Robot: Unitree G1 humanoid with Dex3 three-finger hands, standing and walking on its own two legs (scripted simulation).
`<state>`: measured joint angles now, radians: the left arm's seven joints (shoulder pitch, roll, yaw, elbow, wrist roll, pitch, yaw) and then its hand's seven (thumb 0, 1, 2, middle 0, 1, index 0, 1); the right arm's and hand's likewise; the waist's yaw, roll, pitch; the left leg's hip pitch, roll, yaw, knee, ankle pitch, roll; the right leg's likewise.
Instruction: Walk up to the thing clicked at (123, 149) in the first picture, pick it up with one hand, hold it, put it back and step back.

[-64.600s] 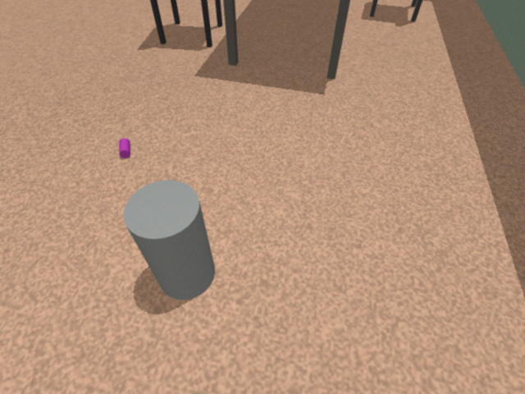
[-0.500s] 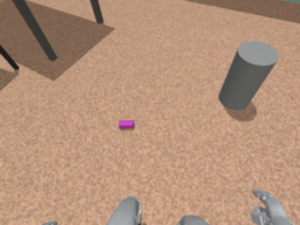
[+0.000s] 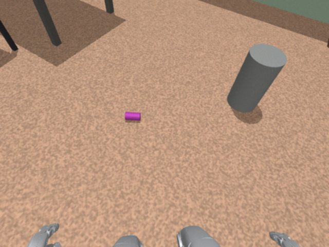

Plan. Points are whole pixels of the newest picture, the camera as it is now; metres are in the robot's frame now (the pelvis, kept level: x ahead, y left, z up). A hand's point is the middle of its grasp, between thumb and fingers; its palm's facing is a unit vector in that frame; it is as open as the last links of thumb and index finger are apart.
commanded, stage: step back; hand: left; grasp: from above
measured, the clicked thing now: (132, 116) +0.98 +0.20 -0.74
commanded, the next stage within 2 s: stand in 1.28 s
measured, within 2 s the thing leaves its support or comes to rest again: neither
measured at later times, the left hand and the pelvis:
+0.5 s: hand out of the picture -0.06 +0.27 -0.14, palm faces +0.06 -0.90 -0.43, open 7.3 cm; pelvis -0.12 -0.02 -0.01, yaw +2 degrees
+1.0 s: hand out of the picture -0.04 +0.23 -0.14, palm faces +0.08 -0.91 -0.40, open 7.3 cm; pelvis -0.08 -0.04 +0.00, yaw +3 degrees
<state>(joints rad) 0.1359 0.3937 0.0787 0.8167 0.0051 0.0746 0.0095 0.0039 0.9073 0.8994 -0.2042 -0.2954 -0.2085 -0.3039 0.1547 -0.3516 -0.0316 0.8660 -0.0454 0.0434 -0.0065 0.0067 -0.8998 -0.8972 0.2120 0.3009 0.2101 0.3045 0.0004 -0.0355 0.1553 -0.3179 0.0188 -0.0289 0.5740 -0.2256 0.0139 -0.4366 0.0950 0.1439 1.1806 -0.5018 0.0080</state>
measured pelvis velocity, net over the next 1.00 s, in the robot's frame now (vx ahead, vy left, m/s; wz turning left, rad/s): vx -0.08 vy -0.04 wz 0.05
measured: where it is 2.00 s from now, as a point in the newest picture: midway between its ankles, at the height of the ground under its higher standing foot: outside the picture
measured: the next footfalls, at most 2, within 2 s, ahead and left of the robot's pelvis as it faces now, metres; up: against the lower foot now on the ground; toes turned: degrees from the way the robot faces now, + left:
right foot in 0.14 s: -0.07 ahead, -0.14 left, +0.00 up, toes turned -1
left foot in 0.46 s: -0.08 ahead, +0.11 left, +0.00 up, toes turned +0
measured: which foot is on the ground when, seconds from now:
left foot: down 0.00-0.16, up 0.18-0.44, down 0.46-0.78, up 0.80-1.00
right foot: up 0.00-0.12, down 0.14-0.50, up 0.52-0.72, down 0.74-1.00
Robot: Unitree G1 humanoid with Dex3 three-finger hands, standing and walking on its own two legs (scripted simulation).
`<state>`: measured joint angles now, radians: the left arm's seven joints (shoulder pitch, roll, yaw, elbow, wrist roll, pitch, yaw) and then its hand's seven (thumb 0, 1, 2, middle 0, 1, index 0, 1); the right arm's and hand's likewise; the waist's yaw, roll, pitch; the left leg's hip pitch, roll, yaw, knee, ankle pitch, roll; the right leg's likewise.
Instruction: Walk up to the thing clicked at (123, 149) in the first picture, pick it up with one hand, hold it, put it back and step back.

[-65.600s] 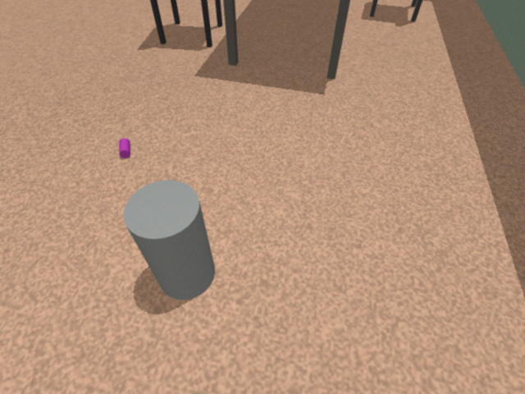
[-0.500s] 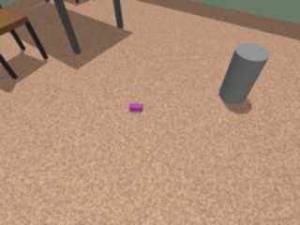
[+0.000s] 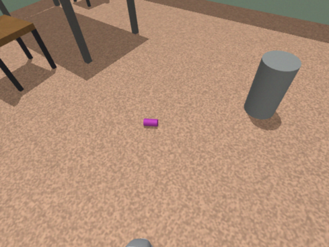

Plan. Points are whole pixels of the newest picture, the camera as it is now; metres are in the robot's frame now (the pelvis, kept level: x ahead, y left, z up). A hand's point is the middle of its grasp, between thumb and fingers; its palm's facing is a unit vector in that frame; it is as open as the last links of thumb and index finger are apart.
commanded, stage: step back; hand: left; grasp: from above
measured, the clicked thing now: (150, 122) +1.07 +0.19 -0.74
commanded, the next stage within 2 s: stand in 0.28 s
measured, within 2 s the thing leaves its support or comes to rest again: neither
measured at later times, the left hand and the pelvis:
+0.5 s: hand out of the picture +0.11 +0.28 -0.15, palm faces +0.00 -0.94 -0.33, open 7.3 cm; pelvis +0.03 +0.03 +0.01, yaw +0 degrees
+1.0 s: hand out of the picture +0.08 +0.28 -0.14, palm faces -0.03 -0.94 -0.34, open 7.3 cm; pelvis +0.01 +0.03 +0.01, yaw +0 degrees
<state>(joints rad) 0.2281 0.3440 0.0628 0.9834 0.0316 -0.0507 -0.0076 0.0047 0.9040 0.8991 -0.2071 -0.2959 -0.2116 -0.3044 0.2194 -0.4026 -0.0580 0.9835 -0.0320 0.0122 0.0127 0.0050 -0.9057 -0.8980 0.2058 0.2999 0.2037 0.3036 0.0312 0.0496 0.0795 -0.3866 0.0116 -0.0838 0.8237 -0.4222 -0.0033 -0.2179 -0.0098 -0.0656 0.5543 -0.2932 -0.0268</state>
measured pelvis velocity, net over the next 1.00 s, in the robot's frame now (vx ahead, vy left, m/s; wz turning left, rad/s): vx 0.01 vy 0.03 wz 0.00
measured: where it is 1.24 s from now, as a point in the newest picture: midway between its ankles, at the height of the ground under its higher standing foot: outside the picture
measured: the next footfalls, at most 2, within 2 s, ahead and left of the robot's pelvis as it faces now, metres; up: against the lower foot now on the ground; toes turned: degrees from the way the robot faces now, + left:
left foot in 0.08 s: +0.10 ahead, +0.16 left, +0.00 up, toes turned +1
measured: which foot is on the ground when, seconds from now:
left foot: up 0.00-0.06, down 0.08-1.00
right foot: down 0.00-1.00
